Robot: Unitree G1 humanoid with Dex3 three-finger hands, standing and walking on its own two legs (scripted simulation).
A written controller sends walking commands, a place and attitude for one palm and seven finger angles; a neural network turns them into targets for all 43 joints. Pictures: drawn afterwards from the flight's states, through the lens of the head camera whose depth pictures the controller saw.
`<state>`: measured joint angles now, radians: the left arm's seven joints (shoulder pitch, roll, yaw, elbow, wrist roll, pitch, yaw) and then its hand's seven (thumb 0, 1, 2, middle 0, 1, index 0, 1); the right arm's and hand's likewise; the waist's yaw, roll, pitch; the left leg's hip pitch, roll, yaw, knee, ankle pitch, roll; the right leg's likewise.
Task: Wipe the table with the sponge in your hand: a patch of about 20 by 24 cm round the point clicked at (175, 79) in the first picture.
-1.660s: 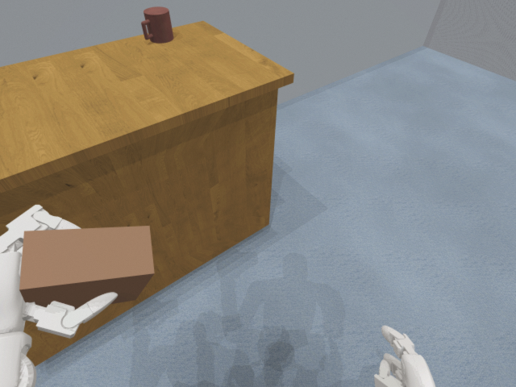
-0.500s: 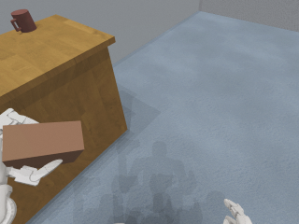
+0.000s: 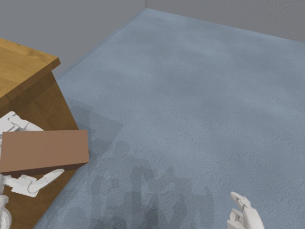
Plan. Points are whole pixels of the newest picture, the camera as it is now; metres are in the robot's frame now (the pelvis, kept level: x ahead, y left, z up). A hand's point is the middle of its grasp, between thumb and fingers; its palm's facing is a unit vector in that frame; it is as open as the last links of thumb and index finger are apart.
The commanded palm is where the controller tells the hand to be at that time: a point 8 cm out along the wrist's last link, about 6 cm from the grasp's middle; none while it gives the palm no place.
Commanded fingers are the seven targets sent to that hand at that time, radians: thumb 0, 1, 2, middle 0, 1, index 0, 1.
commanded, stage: walk to a spot facing it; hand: left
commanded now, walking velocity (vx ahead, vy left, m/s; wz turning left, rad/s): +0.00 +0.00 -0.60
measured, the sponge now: (58, 153) +0.22 +0.21 +0.15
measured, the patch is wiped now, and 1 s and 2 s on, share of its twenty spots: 0.00 0.00 0.00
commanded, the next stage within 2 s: turn to face it in 0.20 s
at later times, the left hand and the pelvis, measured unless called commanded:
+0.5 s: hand (118, 96) +0.38 +0.12 +0.16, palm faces +0.08 -0.84 -0.53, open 9.9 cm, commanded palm +0.32 +0.20 +0.18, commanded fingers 0.00 0.10 1.30 -1.20 -1.60 -1.20 -1.60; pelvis +0.09 -0.03 -0.02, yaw -15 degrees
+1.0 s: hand (65, 124) +0.27 +0.20 +0.18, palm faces +0.41 -0.83 -0.38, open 9.9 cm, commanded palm +0.22 +0.24 +0.18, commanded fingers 0.00 0.10 1.30 -1.20 -1.60 -1.20 -1.60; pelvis +0.07 -0.04 +0.00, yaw +1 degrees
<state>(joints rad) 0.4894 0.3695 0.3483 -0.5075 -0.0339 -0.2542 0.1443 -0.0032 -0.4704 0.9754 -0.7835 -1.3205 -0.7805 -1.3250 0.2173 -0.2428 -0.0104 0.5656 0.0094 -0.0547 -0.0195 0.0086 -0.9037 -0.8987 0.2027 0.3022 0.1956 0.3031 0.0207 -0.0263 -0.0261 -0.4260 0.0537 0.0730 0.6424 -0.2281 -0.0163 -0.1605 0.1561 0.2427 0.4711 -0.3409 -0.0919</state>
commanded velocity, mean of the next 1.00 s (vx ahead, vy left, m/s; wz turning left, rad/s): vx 0.00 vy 0.00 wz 0.28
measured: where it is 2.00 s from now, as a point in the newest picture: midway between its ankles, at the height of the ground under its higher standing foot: outside the picture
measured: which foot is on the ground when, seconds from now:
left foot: up 0.00-0.00, down 0.02-0.42, up 0.44-0.68, down 0.70-1.00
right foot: down 0.00-0.02, up 0.04-0.40, down 0.42-0.72, up 0.74-1.00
